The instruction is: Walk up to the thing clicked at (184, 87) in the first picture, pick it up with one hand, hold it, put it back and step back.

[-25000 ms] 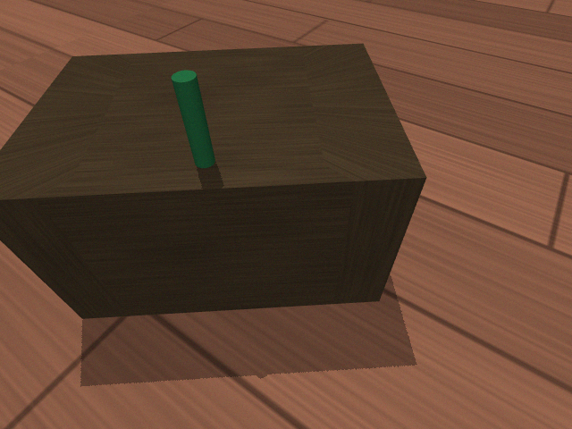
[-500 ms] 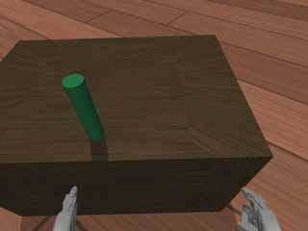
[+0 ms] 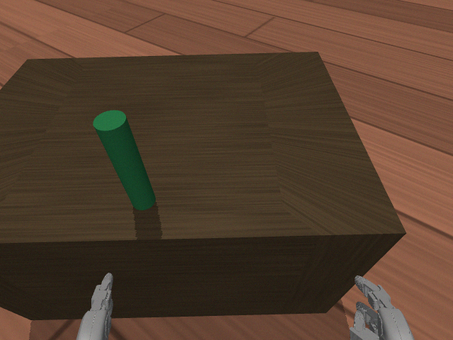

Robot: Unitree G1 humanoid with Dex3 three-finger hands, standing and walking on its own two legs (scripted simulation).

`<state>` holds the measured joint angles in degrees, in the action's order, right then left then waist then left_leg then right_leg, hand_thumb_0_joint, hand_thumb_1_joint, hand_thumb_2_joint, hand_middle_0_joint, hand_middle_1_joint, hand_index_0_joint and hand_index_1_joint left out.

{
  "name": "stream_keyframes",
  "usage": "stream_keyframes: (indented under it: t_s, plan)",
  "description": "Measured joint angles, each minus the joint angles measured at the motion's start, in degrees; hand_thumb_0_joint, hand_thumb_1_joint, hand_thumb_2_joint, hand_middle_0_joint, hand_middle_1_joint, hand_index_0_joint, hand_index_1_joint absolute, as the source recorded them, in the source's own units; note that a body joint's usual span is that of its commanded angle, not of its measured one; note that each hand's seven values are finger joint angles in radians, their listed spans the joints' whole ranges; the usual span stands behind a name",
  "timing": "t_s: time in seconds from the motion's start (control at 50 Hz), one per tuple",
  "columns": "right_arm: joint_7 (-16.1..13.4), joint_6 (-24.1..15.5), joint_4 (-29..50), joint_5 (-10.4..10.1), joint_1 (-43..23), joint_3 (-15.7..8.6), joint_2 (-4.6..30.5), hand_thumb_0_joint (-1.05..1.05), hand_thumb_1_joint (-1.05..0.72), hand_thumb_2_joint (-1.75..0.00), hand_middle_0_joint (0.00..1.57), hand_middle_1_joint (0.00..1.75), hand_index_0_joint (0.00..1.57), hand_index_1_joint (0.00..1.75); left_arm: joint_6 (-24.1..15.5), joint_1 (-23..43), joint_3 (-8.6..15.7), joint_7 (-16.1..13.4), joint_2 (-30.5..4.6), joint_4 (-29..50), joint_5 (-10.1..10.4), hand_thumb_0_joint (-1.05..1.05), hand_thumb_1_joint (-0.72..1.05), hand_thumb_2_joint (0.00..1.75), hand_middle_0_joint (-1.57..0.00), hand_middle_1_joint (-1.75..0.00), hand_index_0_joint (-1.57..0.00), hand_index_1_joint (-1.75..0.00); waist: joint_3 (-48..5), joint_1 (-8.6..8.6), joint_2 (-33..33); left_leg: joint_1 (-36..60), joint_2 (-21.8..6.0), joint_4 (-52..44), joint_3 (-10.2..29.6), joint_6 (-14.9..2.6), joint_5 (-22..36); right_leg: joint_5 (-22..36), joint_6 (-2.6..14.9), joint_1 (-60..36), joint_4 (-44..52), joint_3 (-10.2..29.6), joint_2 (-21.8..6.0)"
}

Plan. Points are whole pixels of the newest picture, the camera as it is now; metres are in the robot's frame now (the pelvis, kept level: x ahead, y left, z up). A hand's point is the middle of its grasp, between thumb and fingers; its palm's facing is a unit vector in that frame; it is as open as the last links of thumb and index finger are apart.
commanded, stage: home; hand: left
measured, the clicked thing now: (129, 166) +0.45 +0.22 +0.05
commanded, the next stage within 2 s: stand in 0.76 s
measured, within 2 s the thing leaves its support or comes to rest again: neither
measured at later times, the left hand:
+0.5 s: hand out of the picture +0.16 +0.18 -0.06, palm faces +0.05 -0.95 -0.32, open 17.4 cm
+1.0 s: hand out of the picture +0.04 +0.24 -0.11, palm faces -0.02 -0.94 -0.35, open 16.6 cm
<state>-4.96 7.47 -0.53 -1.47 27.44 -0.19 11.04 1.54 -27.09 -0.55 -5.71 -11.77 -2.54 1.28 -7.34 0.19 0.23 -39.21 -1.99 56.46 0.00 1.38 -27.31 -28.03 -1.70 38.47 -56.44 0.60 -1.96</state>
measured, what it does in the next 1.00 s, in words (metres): stands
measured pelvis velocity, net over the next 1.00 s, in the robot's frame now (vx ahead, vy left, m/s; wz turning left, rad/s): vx -0.01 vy -0.01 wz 0.02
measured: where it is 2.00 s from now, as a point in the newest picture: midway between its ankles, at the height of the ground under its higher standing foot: outside the picture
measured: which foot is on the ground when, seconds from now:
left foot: down 0.00-1.00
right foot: down 0.00-1.00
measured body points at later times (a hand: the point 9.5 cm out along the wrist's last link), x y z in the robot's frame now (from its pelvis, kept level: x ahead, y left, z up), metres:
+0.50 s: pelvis -0.01 +0.00 +0.00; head +0.02 +0.00 +0.45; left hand +0.15 +0.23 -0.03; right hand +0.15 -0.25 -0.07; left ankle +0.01 +0.13 -0.68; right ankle +0.00 -0.14 -0.68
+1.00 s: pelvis -0.01 -0.01 +0.04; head +0.00 -0.01 +0.49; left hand +0.05 +0.29 -0.09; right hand +0.07 -0.30 -0.09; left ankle +0.01 +0.13 -0.68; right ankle +0.00 -0.14 -0.68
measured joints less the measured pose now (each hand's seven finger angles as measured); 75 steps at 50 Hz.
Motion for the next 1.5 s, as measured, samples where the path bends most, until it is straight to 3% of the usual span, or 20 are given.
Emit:
stream_keyframes:
  t_s: [0.22,0.3,0.46,0.52,0.56,0.64,0.76,0.94,1.06,1.24,1.36,1.5]
  plan:
    - [0.2,0.4,0.3,0.1,0.0,-0.1,0.1,0.01,-0.90,-0.90,0.20,0.30,0.20,0.30,0.2,0.1,0.0,0.0,0.1,-0.3,-0.1,-0.01,-0.54,0.05,-0.06,-0.05,-0.05,-0.05,0.0,0.05,-0.1,0.3,-0.1,0.0,0.0,0.10,-0.1,-0.1,0.06,-0.3,-0.1,0.0,0.1]
    - [-0.4,-1.2,-7.9,-0.3,-3.9,0.8,1.1,0.01,-0.90,-0.90,0.20,0.30,0.20,0.30,0.7,-1.1,0.3,-0.9,-0.1,1.1,-0.2,-0.01,-0.53,0.06,-0.06,-0.05,-0.05,-0.05,0.3,-0.80,-0.2,0.8,-0.5,0.1,0.6,0.27,-0.1,0.1,0.27,-1.2,0.5,-0.6,0.5]
    - [-1.6,-3.6,-18.2,-0.3,-7.6,0.1,1.5,0.01,-0.90,-0.90,0.20,0.30,0.20,0.30,2.7,-1.6,-0.5,-2.1,-0.3,2.0,-0.2,-0.01,-0.52,0.06,-0.06,-0.05,-0.05,-0.06,1.4,-1.04,-0.8,1.1,-0.8,0.4,1.5,0.48,0.1,0.5,0.51,-2.1,1.0,-1.5,0.9]
    - [0.7,-5.8,-27.1,4.6,-11.7,0.2,2.8,0.01,-0.90,-0.90,0.20,0.30,0.20,0.30,-0.6,4.2,-0.9,0.4,-3.0,-8.7,-5.0,-0.01,-0.53,0.06,-0.06,-0.05,-0.05,-0.06,5.6,-0.46,-0.6,5.4,-0.5,-1.0,1.1,0.17,0.7,0.8,0.88,-6.0,1.7,-1.1,0.6]
    - [2.6,-5.9,-32.6,5.8,-13.9,0.4,4.2,0.01,-0.90,-0.90,0.20,0.30,0.20,0.30,-1.1,8.0,-0.9,2.3,-5.1,-17.2,-6.0,-0.01,-0.53,0.06,-0.06,-0.05,-0.05,-0.06,6.9,-0.46,-0.5,7.3,-0.2,-2.0,0.9,-0.04,1.2,1.0,1.06,-7.7,2.2,-1.0,0.3]
    - [4.9,-6.5,-39.0,4.9,-15.1,-1.0,6.1,0.01,-0.90,-0.90,0.20,0.30,0.20,0.30,-1.7,10.9,0.2,4.3,-7.6,-28.2,-5.2,-0.01,-0.52,0.06,-0.06,-0.05,-0.06,-0.06,8.4,-0.50,-0.3,10.2,0.1,-3.8,0.6,-0.13,1.9,1.4,1.06,-10.3,3.3,-0.8,0.0]
    - [5.5,-6.9,-45.3,4.5,-14.2,-2.7,7.6,0.01,-0.90,-0.90,0.20,0.30,0.20,0.30,-2.2,11.4,1.4,4.8,-9.1,-38.3,-4.5,-0.01,-0.52,0.06,-0.06,-0.05,-0.06,-0.06,8.9,-0.26,0.4,13.8,0.2,-7.4,0.4,-0.24,3.3,2.8,1.04,-13.7,6.8,-0.8,0.0]
    - [5.2,-7.4,-52.8,4.0,-14.7,-2.2,7.7,0.00,-0.90,-0.90,0.20,0.30,0.20,0.30,-2.6,12.6,1.1,4.9,-8.3,-48.7,-3.4,-0.01,-0.51,0.07,-0.08,-0.07,-0.07,-0.08,10.2,0.30,0.0,18.5,-0.3,-13.9,0.9,0.27,6.4,6.2,1.05,-18.9,14.0,-1.4,0.4]
    - [4.9,-7.7,-56.5,3.5,-16.2,-1.3,6.9,0.00,-0.90,-0.90,0.20,0.30,0.20,0.30,-2.6,13.7,0.5,4.9,-7.6,-54.0,-2.9,-0.01,-0.29,0.30,-0.15,-0.19,-0.15,-0.20,10.3,0.29,-0.2,22.4,-0.2,-19.2,0.9,0.49,9.0,8.5,1.10,-22.7,18.9,-1.7,0.4]
    - [5.0,-7.7,-60.5,3.0,-18.1,-0.6,7.0,0.00,-0.90,-0.90,0.20,0.30,0.20,0.30,-2.6,16.3,0.1,5.1,-7.1,-59.2,-2.6,0.00,0.31,0.74,-0.20,-0.28,-0.19,-0.28,10.2,0.09,-0.9,27.2,-0.3,-27.0,0.7,0.52,13.3,13.0,0.95,-27.5,26.9,-1.7,0.5]
    - [5.1,-7.9,-62.6,2.9,-18.6,-0.7,7.5,0.00,-0.90,-0.90,0.20,0.30,0.20,0.29,-2.8,18.2,0.3,5.4,-7.3,-61.4,-2.4,0.00,0.68,0.85,-0.21,-0.29,-0.20,-0.30,10.7,-0.03,-0.9,29.0,-0.2,-30.8,0.5,0.48,15.6,15.3,0.78,-29.3,30.8,-1.6,0.5]
    - [5.2,-7.7,-64.4,2.8,-18.7,-0.8,8.0,0.00,-0.90,-0.90,0.20,0.30,0.20,0.29,-2.8,19.5,0.5,5.6,-7.7,-63.1,-2.5,0.00,0.85,0.89,-0.21,-0.30,-0.20,-0.30,11.2,-0.17,-0.7,29.8,-0.1,-33.0,0.3,0.31,16.9,16.8,0.54,-30.2,33.2,-1.5,0.4]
